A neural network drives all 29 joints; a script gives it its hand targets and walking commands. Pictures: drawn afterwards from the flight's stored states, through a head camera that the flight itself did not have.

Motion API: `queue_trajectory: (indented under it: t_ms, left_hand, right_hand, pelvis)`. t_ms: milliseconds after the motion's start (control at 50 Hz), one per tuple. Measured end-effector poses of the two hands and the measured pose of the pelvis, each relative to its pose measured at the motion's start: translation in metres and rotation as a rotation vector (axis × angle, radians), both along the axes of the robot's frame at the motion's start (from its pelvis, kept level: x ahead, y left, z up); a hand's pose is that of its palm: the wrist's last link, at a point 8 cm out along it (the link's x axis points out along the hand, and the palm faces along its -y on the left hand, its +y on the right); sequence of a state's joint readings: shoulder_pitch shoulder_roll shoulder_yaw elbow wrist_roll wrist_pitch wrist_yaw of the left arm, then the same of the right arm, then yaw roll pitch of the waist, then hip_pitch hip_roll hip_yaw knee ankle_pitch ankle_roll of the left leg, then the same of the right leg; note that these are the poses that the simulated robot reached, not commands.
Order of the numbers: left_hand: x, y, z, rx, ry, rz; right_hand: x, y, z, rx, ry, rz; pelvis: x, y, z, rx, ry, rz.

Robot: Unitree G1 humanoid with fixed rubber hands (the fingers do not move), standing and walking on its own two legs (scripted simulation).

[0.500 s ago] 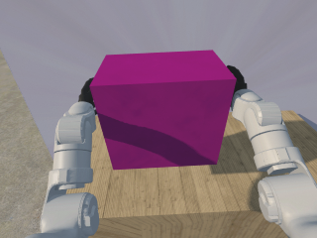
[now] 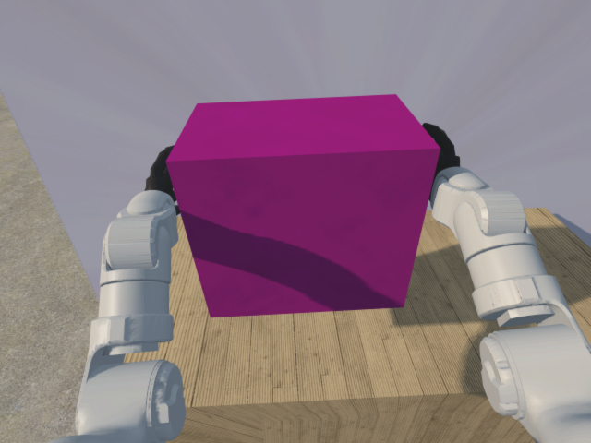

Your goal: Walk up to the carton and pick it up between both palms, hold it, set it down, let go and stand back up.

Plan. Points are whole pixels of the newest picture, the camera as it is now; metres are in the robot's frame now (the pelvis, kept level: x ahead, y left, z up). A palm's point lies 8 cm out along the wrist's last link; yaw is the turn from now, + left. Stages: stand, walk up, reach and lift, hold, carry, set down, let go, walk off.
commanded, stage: hold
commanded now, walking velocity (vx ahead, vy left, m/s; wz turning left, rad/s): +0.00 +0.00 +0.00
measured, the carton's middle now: (302, 207) +0.38 +0.00 +0.21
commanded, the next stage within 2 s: set down in 0.90 s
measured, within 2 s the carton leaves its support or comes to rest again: neither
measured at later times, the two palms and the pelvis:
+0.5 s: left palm (160, 200) +0.36 +0.18 +0.23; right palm (443, 179) +0.36 -0.18 +0.26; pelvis +0.00 +0.00 +0.00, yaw +0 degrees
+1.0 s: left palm (154, 193) +0.36 +0.19 +0.24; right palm (437, 165) +0.37 -0.17 +0.27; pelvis +0.00 +0.00 +0.00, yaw +0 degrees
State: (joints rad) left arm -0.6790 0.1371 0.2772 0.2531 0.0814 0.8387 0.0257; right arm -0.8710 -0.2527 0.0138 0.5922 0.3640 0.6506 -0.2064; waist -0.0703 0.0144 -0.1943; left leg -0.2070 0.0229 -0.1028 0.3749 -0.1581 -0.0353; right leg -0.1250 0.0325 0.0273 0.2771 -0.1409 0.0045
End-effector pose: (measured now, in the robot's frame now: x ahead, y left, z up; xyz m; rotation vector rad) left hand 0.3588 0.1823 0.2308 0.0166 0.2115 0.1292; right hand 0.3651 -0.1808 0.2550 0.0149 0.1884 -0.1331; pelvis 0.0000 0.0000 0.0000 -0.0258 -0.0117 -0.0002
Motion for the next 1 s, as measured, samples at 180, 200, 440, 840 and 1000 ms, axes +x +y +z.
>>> queue_trajectory:
  t_ms: [180,200,440,840,1000]
  left_hand:
    - [-0.001,-0.001,0.002,0.002,-0.003,0.0]
    - [-0.001,-0.001,0.002,0.001,-0.002,0.0]
    - [-0.002,0.0,0.003,0.001,0.003,-0.001]
    - [0.001,0.003,0.005,-0.014,-0.001,0.001]
    - [0.003,0.008,0.01,-0.026,-0.016,0.011]
  right_hand:
    - [-0.001,-0.001,0.0,0.006,-0.002,-0.002]
    - [-0.002,-0.001,0.0,0.006,-0.001,-0.002]
    - [-0.003,0.0,0.001,-0.001,0.004,-0.001]
    - [0.0,0.003,0.006,-0.005,0.002,-0.002]
    - [0.006,0.008,0.018,0.0,-0.012,0.006]
  pelvis:
    - [-0.002,0.0,0.0,0.0,0.0,0.0]
    - [-0.002,0.0,0.0,0.0,-0.001,-0.001]
    - [-0.004,0.0,0.0,0.0,0.004,-0.001]
    - [-0.004,0.001,-0.001,0.001,0.02,-0.004]
    - [0.001,0.002,-0.001,0.001,0.016,-0.002]
